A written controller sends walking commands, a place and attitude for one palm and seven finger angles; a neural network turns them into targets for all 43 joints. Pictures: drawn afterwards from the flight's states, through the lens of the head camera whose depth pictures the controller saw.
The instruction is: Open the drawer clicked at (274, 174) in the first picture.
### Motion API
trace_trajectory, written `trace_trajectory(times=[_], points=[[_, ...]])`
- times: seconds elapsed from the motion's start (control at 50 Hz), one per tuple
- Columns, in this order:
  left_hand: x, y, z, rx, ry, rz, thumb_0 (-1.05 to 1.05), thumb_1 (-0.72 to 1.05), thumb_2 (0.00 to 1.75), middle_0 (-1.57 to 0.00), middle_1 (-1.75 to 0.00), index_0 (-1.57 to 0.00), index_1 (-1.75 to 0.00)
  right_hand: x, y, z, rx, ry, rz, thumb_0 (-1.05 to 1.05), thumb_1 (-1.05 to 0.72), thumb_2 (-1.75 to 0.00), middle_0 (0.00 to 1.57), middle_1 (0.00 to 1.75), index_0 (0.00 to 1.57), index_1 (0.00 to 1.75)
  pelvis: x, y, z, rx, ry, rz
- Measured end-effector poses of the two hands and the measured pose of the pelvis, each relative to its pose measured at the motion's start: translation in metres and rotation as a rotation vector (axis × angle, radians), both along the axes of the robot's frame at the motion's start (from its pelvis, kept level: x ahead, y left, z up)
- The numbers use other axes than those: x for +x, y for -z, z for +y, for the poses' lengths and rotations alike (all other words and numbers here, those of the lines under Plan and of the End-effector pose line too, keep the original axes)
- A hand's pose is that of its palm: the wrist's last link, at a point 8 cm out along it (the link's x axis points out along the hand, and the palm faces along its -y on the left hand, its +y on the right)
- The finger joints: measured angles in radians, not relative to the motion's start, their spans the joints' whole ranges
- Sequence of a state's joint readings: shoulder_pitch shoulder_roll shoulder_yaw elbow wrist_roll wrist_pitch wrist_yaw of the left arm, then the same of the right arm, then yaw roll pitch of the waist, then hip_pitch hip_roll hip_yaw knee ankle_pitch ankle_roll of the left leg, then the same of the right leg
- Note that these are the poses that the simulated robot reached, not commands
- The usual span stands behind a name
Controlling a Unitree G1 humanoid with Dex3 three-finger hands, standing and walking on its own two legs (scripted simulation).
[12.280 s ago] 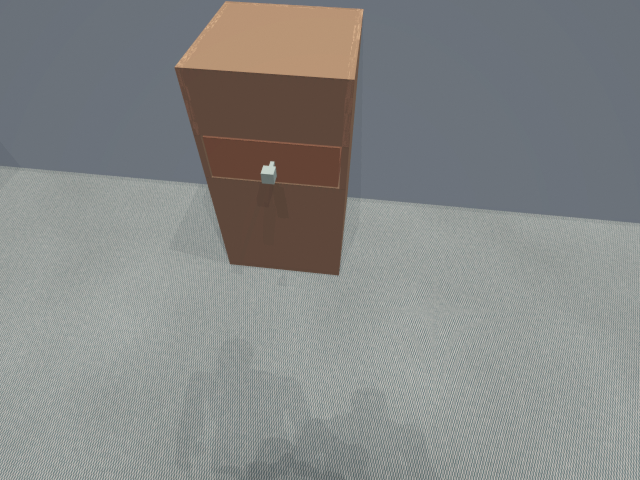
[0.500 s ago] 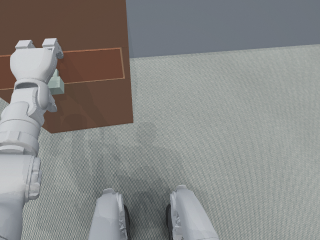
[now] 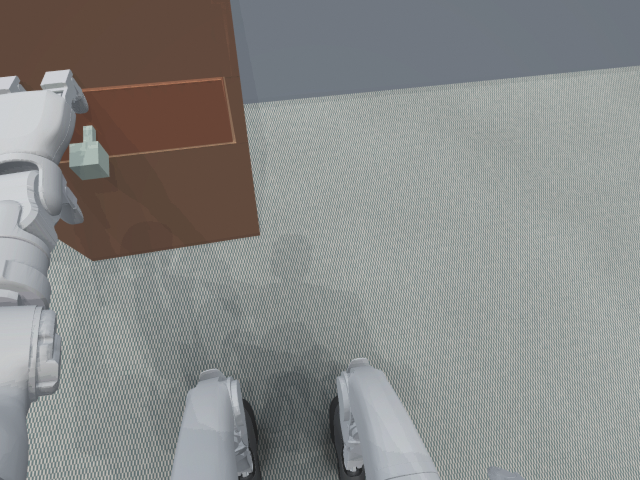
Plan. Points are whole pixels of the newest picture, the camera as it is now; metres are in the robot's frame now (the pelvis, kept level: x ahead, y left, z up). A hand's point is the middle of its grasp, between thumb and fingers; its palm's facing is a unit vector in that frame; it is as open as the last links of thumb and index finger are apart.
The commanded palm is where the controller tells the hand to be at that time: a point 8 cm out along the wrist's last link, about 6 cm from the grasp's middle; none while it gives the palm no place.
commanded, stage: move the hooked fingers above the handle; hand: left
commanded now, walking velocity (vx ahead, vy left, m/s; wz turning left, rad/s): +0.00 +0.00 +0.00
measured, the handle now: (89, 149) +0.57 +0.27 -0.08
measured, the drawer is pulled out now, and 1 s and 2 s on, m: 0.00 0.00 0.00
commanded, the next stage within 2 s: lower the fingers behind the handle in 0.74 s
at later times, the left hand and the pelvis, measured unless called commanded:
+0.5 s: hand (65, 148) +0.53 +0.27 -0.02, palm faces -0.06 -0.02 -1.00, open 13.6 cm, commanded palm +0.53 +0.25 +0.04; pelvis +0.01 +0.01 +0.01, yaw +0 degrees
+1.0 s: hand (56, 147) +0.53 +0.28 -0.01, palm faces -0.02 -0.03 -1.00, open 13.7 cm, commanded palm +0.53 +0.26 +0.02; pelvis +0.01 +0.01 +0.01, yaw +0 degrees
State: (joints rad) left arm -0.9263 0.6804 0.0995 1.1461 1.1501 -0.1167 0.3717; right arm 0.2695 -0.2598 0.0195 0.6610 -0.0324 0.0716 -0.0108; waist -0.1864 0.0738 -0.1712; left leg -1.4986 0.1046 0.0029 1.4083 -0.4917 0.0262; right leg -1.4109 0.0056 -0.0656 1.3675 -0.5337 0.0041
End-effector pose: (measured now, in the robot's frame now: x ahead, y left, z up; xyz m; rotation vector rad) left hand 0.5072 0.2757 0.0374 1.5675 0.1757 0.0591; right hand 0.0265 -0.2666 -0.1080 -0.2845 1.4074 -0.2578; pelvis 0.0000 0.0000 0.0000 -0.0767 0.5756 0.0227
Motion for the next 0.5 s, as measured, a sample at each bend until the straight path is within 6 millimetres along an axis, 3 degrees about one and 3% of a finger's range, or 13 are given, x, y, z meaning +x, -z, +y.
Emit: trace_trajectory(times=[0.12, 0.24, 0.5], points=[[-0.006, 0.007, 0.013, 0.006, 0.020, 0.019, 0.00, -0.48, 0.30, -0.32, -1.21, -0.31, -1.21, -0.003, 0.002, 0.002, -0.006, -0.007, 0.039, 0.00, -0.91, -0.90, 0.20, 0.30, 0.20, 0.30, 0.004, 0.002, 0.002, -0.004, -0.004, 0.012], [0.001, 0.005, -0.004, -0.032, 0.086, -0.029, 0.00, -0.48, 0.30, -0.33, -1.21, -0.32, -1.20, 0.001, 0.000, 0.006, -0.008, -0.009, 0.065, 0.00, -0.91, -0.90, 0.20, 0.30, 0.20, 0.30, 0.011, -0.001, 0.005, -0.012, -0.016, 0.019], [0.004, -0.001, -0.010, -0.016, 0.030, -0.017, 0.00, -0.48, 0.30, -0.35, -1.22, -0.36, -1.22, 0.012, -0.012, 0.013, 0.020, 0.003, 0.024, 0.00, -0.91, -0.90, 0.20, 0.30, 0.20, 0.30, 0.014, -0.014, 0.007, -0.012, -0.009, -0.007]])
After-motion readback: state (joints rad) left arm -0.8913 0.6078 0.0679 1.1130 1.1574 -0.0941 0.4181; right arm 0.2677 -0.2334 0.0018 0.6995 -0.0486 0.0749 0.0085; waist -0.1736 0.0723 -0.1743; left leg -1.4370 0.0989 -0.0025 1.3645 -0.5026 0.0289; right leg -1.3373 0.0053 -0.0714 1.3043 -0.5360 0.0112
